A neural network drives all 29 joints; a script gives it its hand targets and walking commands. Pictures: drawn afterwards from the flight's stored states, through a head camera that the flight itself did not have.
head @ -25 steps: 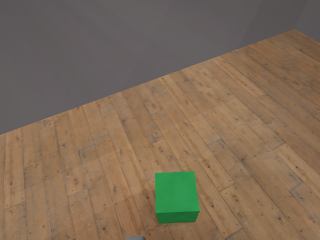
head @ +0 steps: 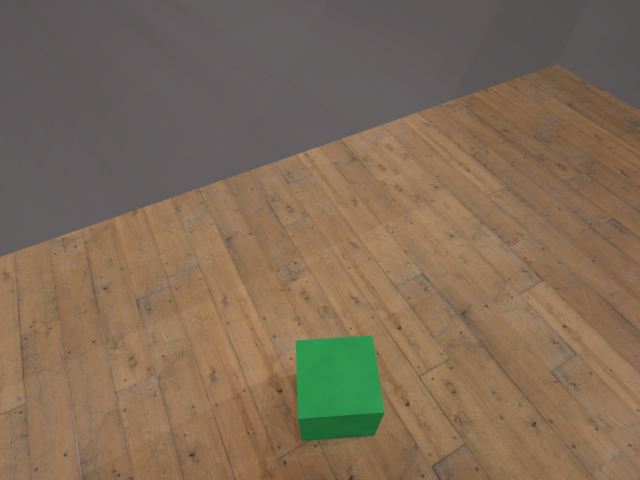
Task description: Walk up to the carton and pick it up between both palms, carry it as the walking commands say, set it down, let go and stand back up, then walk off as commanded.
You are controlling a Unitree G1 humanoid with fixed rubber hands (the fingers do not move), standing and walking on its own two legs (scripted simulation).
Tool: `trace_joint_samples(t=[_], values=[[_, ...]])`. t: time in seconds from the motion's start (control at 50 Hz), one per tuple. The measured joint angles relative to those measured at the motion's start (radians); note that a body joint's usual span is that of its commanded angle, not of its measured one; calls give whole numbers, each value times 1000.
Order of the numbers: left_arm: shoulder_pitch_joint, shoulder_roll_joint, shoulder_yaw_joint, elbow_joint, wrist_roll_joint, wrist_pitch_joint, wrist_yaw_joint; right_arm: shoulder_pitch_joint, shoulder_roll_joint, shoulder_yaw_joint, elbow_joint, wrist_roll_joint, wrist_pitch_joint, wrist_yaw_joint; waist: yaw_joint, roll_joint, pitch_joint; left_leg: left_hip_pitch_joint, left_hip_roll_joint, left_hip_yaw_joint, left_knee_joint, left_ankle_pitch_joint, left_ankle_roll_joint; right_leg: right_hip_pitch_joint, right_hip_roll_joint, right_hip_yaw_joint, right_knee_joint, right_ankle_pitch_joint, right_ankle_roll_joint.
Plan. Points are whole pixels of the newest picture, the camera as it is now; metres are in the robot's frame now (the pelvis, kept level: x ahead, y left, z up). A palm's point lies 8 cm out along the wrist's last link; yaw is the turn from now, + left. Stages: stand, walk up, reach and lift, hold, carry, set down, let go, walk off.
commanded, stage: walk up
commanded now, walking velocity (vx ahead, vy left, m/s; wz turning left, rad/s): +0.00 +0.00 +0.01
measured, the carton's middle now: (336, 389) +0.42 -0.01 -0.65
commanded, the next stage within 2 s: stand in 0.34 s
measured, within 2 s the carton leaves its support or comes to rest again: neither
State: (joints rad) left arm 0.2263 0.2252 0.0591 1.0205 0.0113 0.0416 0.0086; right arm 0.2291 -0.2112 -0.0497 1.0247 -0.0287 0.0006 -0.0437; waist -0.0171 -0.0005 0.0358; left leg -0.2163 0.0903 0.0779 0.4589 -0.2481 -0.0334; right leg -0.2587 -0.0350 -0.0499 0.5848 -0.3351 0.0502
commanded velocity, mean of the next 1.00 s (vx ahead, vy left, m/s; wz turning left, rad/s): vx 0.00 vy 0.00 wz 0.00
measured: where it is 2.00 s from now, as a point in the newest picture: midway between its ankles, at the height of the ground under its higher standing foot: outside the picture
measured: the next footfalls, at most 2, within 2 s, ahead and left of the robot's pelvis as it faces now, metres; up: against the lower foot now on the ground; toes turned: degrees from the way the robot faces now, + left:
right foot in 0.02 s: +0.03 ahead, -0.14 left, +0.00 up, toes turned -1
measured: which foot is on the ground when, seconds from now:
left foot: down 0.00-1.00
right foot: up 0.00-0.00, down 0.02-1.00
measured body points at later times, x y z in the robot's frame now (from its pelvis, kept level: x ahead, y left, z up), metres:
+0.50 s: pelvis +0.00 -0.02 +0.01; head +0.00 -0.02 +0.46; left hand +0.02 +0.20 -0.15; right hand +0.00 -0.25 -0.15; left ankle -0.01 +0.10 -0.74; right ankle -0.01 -0.14 -0.74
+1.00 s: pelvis -0.02 -0.01 -0.03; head +0.09 -0.01 +0.40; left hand +0.15 +0.20 -0.16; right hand +0.15 -0.24 -0.16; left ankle -0.01 +0.10 -0.74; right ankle -0.01 -0.14 -0.74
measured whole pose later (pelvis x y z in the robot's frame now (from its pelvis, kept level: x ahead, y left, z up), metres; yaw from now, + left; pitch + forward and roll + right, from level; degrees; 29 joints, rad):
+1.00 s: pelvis -0.02 -0.01 -0.03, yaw +1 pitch +16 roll +0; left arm 0.07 0.12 0.07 0.47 0.01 0.47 0.00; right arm 0.09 -0.16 -0.08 0.49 -0.06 0.45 0.07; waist 0.01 0.00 -0.06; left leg -0.70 0.03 0.03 0.77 -0.35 0.00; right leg -0.69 -0.03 -0.05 0.75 -0.34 0.01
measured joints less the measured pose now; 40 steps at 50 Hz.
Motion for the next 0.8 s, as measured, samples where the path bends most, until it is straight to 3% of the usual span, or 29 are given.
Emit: trace_joint_samples(t=[0.04, 0.08, 0.14, 0.26, 0.38, 0.54, 0.6, 0.66, 0.74, 0.8], values=[[-3, -6, -6, -1, 9, -26, 5, 13, -7, 4, 18, 8, 6, 9, -1, 1, 2, -11, -3, -2, 35, -17, -12, 50, -13, -3, -118, 82, -12], [-1, -29, -18, 7, 15, -41, 9, 23, -14, 10, 33, 11, 21, 11, 1, 22, 5, -12, -7, -26, 69, -116, -1, 61, -2, -9, -118, 79, -37], [5, -59, -33, 15, 17, -49, 15, 30, -13, 13, 53, 15, 31, 16, 0, 34, 2, -14, -33, -46, 114, -153, 10, 92, 4, -12, -164, 93, -55], [-5, -87, -40, 37, 8, -53, 21, 43, 0, 20, 79, 15, 16, 14, -6, 56, -6, 46, -32, -38, -13, -5, 13, 107, 36, -29, -178, 101, -60], [-2, -72, -46, 61, 1, -47, 25, 52, 54, 32, 99, 13, -3, 15, 0, -1, -9, 94, -50, -28, -89, 32, 14, 140, 20, -22, -223, 121, -55], [36, -69, -55, 95, 1, -49, 25, 51, 64, 38, 106, 14, -11, 12, 8, -5, -4, 108, -57, -31, -115, 45, 18, 155, 15, -25, -245, 130, -52], [29, -53, -58, -83, -55, 54, 28, 31, 27, 81, -86, 89, 83, 12, 25, 0, -60, -64, -55, -25, 45, -33, 31, -22, 15, -4, -91, 78, -60], [-120, -14, -68, -214, -91, 232, 25, -120, -21, 80, -249, 100, 261, 22, 32, 3, -57, -180, -54, -25, 175, -67, 30, -142, 9, 2, 48, 22, -53], [-264, 0, -62, -339, -97, 472, 17, -259, -40, 62, -361, 78, 500, 45, 46, 2, -63, -249, -58, -23, 221, -85, 34, -212, 4, 7, 95, 7, -47], [-244, -23, -60, -428, -80, 560, 11, -238, -17, 43, -432, 55, 587, 59, 44, 11, -79, -269, -57, -30, 201, -78, 37, -222, 7, -1, 60, 20, -48]])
